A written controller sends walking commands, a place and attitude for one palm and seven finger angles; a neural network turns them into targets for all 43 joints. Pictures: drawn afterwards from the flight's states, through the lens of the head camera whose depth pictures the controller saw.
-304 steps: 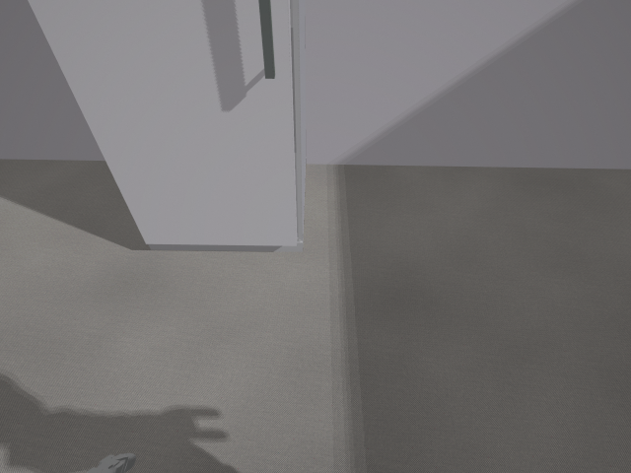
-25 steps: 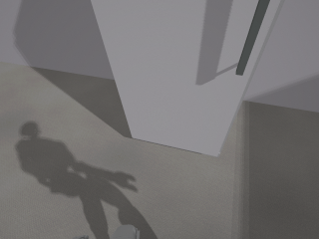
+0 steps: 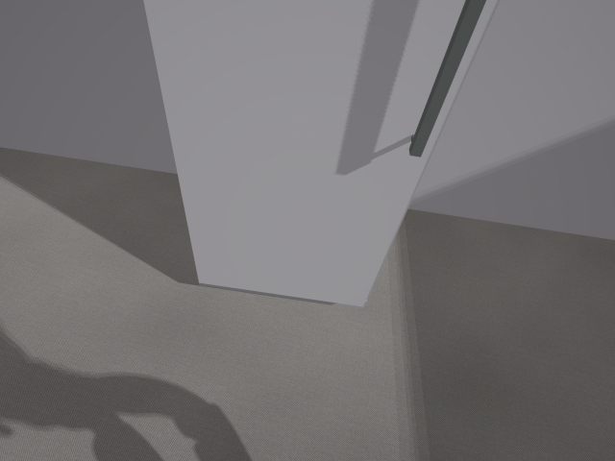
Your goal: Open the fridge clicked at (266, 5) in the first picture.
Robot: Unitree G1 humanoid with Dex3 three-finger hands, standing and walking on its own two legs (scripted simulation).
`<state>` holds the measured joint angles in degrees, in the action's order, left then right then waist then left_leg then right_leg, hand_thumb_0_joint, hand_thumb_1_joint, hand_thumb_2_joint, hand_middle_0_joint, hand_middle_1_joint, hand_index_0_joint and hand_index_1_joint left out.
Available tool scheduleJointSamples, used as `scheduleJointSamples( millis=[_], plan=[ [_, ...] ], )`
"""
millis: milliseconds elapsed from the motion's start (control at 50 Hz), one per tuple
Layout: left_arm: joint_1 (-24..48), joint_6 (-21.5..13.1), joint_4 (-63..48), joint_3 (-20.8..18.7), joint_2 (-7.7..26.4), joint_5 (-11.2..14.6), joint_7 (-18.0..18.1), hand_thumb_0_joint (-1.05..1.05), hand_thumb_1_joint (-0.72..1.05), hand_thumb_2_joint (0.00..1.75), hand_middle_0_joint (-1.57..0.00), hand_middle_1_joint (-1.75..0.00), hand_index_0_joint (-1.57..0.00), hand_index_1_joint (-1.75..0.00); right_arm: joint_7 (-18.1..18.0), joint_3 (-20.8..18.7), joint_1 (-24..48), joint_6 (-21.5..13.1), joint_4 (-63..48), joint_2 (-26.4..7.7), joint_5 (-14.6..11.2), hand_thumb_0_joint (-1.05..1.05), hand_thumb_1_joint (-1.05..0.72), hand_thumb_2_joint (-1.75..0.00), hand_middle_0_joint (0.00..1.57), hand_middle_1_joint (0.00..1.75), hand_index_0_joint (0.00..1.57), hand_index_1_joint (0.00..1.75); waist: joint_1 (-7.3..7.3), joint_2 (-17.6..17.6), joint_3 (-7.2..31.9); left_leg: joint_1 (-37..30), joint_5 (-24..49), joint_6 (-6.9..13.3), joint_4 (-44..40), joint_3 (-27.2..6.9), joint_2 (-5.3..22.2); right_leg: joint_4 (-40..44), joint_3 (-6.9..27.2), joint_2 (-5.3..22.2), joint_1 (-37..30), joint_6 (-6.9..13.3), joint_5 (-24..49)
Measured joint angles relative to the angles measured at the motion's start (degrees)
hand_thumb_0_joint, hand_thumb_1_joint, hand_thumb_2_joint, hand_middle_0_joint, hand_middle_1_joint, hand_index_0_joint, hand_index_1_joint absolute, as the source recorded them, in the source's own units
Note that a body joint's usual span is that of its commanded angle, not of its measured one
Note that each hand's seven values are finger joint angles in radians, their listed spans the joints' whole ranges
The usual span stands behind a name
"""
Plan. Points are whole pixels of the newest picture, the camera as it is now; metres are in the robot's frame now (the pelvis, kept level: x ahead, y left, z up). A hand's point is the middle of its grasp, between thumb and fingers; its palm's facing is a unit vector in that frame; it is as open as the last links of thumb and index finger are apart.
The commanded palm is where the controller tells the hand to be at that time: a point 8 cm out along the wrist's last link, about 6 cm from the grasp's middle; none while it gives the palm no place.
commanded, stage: take the last steps up to it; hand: right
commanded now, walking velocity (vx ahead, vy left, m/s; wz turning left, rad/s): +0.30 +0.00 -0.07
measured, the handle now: (451, 50) +0.73 -0.17 +0.23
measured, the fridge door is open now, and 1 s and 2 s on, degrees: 0 0 0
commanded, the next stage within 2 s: come to a stop and stand still in 0.84 s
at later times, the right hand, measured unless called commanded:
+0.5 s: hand out of the picture +0.02 -0.24 -0.18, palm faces +0.09 +0.99 -0.14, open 7.4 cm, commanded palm none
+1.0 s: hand (412, 367) +0.33 -0.18 -0.17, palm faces +0.03 +0.97 -0.23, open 7.1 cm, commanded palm none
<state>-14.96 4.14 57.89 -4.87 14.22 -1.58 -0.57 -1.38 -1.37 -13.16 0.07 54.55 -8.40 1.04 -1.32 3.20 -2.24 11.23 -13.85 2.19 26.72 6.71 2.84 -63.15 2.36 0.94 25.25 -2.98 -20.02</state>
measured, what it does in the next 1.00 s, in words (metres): walks ahead: right foot, then left foot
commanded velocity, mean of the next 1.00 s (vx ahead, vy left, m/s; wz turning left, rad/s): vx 0.21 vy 0.03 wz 0.02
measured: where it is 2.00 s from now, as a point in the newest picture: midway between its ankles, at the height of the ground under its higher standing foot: outside the picture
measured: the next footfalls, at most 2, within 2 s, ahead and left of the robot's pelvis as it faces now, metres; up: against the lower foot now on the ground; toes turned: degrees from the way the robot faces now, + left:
right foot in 0.28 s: +0.03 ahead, -0.16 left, +0.00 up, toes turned -8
left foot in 0.80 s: +0.32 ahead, +0.08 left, +0.00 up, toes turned +8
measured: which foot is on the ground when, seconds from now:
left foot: down 0.00-0.28, up 0.30-0.78, down 0.80-1.00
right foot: up 0.00-0.26, down 0.28-0.80, up 0.82-1.00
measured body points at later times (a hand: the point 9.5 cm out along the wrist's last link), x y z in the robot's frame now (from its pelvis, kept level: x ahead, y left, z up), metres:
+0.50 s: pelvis +0.06 -0.07 +0.00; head +0.05 -0.10 +0.45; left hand +0.06 +0.17 -0.14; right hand +0.02 -0.30 -0.17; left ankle +0.10 +0.08 -0.66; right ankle -0.01 -0.15 -0.74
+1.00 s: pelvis +0.24 +0.00 -0.01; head +0.26 +0.01 +0.44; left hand +0.22 +0.22 -0.17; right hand +0.32 -0.23 -0.15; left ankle +0.28 +0.08 -0.74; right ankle +0.21 -0.14 -0.67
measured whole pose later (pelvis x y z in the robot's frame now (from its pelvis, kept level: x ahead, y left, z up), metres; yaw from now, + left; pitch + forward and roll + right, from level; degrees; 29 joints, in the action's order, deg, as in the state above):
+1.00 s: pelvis +0.24 +0.00 -0.01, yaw +0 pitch -1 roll +0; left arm -18.0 -0.6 62.1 -2.8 8.5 -1.1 1.5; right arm -2.0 -2.9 -8.6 -3.4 59.8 -8.9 0.7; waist -2.2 2.0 -3.6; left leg 16.0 -11.6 4.5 28.0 9.6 -0.2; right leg -63.3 -3.4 6.2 26.3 -0.5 -22.3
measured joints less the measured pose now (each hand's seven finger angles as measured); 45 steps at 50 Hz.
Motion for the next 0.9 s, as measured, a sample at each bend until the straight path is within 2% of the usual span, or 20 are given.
scheduleJointSamples(
  millis=[120,200,260,280,320,360,400,460,560,660,740,780,800,860,900],
  plan=[
    [0.50,-0.47,1.44,0.41,-0.49,-0.31,-0.61,0.01,0.91,0.89,-0.19,-0.30,-0.19,-0.30,0.41,-0.38,-5.82,-1.38,3.44,-0.36,0.61,0.00,-0.90,-0.90,0.21,0.30,0.20,0.30,2.52,-1.59,1.87,-1.28,1.62,-0.39,-3.67,1.60,0.30,9.87,-2.73,3.13,-3.99,0.09,0.26],
    [1.88,-1.65,1.55,0.96,-1.60,0.01,-0.63,0.01,0.91,0.89,-0.19,-0.30,-0.19,-0.30,0.72,-0.63,-9.28,-1.44,6.53,-1.07,1.00,0.00,-0.90,-0.90,0.21,0.30,0.20,0.30,4.43,-3.31,2.55,-1.49,2.02,-1.18,-4.77,1.87,0.74,20.86,-5.35,3.14,-7.93,1.17,-2.83],
    [2.66,-3.29,1.13,1.61,-2.65,0.30,-0.33,0.01,0.91,0.89,-0.19,-0.30,-0.19,-0.30,0.89,-0.97,-11.56,-0.88,9.01,-1.56,0.68,0.00,-0.90,-0.90,0.21,0.30,0.20,0.30,5.13,-4.09,3.00,-0.88,0.77,-2.30,-2.92,1.97,0.83,31.32,-7.64,2.58,-12.63,1.87,-0.36],
    [2.64,-4.17,0.88,1.88,-2.80,0.40,-0.13,0.01,0.91,0.89,-0.19,-0.30,-0.19,-0.30,0.96,-1.01,-12.40,-0.58,9.70,-1.53,0.46,0.00,-0.90,-0.90,0.21,0.30,0.20,0.30,4.99,-3.74,3.32,-0.02,-0.63,-2.71,-0.82,2.07,0.56,35.25,-7.82,2.64,-14.53,2.23,0.48],
    [2.79,-5.37,1.08,2.23,-4.40,0.26,0.43,0.01,0.91,0.89,-0.19,-0.30,-0.19,-0.30,1.11,-1.10,-12.96,0.58,11.34,-1.99,0.27,0.00,-0.91,-0.90,0.21,0.30,0.20,0.30,4.49,-5.30,3.10,2.97,-7.53,-2.73,7.60,0.19,1.24,34.71,-8.63,1.71,-15.17,3.48,1.93],
    [1.40,-5.99,1.02,2.74,-5.66,0.18,0.85,0.01,0.91,0.89,-0.19,-0.30,-0.20,-0.30,1.46,-1.21,-13.06,1.53,12.18,-2.11,0.61,0.00,-0.91,-0.90,0.20,0.30,0.20,0.30,3.76,-5.63,3.42,6.95,-9.78,-2.47,17.61,-1.20,0.93,35.74,-9.23,1.56,-17.19,4.28,1.61],
    [-0.47,-6.56,1.42,2.52,-5.75,0.32,1.91,0.00,0.94,0.89,-0.20,-0.30,-0.20,-0.30,1.90,-1.43,-12.09,1.69,12.40,-2.10,0.87,0.01,-0.91,-0.90,0.20,0.30,0.20,0.30,2.78,-5.42,3.51,10.89,-7.32,-2.59,25.32,-2.01,1.09,38.74,-9.27,1.29,-19.83,4.53,2.21],
    [-3.42,-7.02,3.01,2.98,-5.88,0.47,2.20,0.00,0.95,0.89,-0.20,-0.30,-0.20,-0.30,2.34,-1.80,-9.38,1.00,11.21,-2.41,0.88,0.01,-0.91,-0.90,0.20,0.30,0.20,0.30,2.24,-5.54,2.80,16.19,-1.95,-3.34,31.60,-3.07,2.04,43.19,-9.42,0.58,-23.44,4.80,3.37],
    [-8.35,-7.38,6.01,3.74,-7.38,0.69,2.59,0.00,0.93,0.89,-0.20,-0.30,-0.20,-0.30,2.29,-2.40,-4.01,0.67,8.62,-2.98,0.63,0.00,-0.91,-0.90,0.20,0.30,0.20,0.30,1.64,-6.13,1.42,22.61,3.02,-4.15,34.57,-4.01,2.87,46.78,-10.37,-0.25,-27.65,4.57,2.72],
    [-12.33,-7.51,8.17,3.88,-8.74,0.18,2.84,0.01,0.92,0.89,-0.20,-0.30,-0.20,-0.30,2.45,-2.23,1.66,0.96,6.84,-2.89,0.34,0.00,-0.91,-0.90,0.20,0.30,0.20,0.30,-0.58,-5.31,-0.21,23.38,4.05,-3.58,26.58,-2.04,2.92,47.38,-11.07,0.14,-30.73,3.43,-0.10],
    [-14.30,-7.23,9.45,3.81,-9.03,-0.20,2.77,0.01,0.91,0.89,-0.20,-0.30,-0.20,-0.30,2.49,-1.77,6.31,0.28,5.21,-2.36,0.04,0.00,-0.91,-0.90,0.20,0.30,0.20,0.30,-2.70,-3.62,-2.18,19.58,1.71,-1.57,14.96,-0.16,1.23,45.18,-11.29,1.66,-32.36,1.63,-4.04],
    [-15.29,-6.81,10.33,3.64,-9.12,0.01,2.56,0.01,0.91,0.89,-0.20,-0.30,-0.20,-0.30,2.48,-1.55,7.61,-1.15,4.19,-2.22,0.06,0.00,-0.91,-0.90,0.20,0.30,0.20,0.30,-2.89,-2.86,-2.67,15.35,3.31,-0.41,8.67,0.84,-0.35,39.54,-11.18,3.07,-31.55,0.85,-7.58],
    [-15.56,-6.49,10.84,3.53,-9.28,0.34,2.29,0.01,0.91,0.89,-0.20,-0.30,-0.20,-0.30,2.36,-1.57,7.94,-2.27,3.83,-2.27,0.22,0.00,-0.91,-0.90,0.20,0.30,0.20,0.30,-2.49,-3.00,-2.70,14.04,7.02,0.60,7.30,1.04,-0.59,32.96,-11.09,3.75,-29.35,0.88,-9.23],
    [-12.62,-5.19,10.51,3.06,-8.58,1.36,2.00,0.01,0.91,0.89,-0.20,-0.30,-0.20,-0.30,1.54,-1.45,8.47,-3.98,3.58,-1.32,-0.18,0.00,-0.91,-0.90,0.20,0.30,0.20,0.30,-2.19,-2.02,-4.10,12.75,2.12,2.29,11.06,2.03,-1.67,4.01,-5.65,3.85,-17.09,2.68,-10.70],
    [-10.13,-4.86,9.18,2.59,-7.85,1.27,1.92,0.01,0.91,0.89,-0.20,-0.30,-0.20,-0.30,1.07,-1.13,7.71,-3.66,3.99,-0.63,-0.33,0.00,-0.91,-0.90,0.20,0.30,0.20,0.30,-1.79,-1.88,-3.73,10.05,0.66,2.44,8.82,2.44,-2.09,-5.97,-4.91,3.79,-9.70,3.36,-7.87]
  ],
)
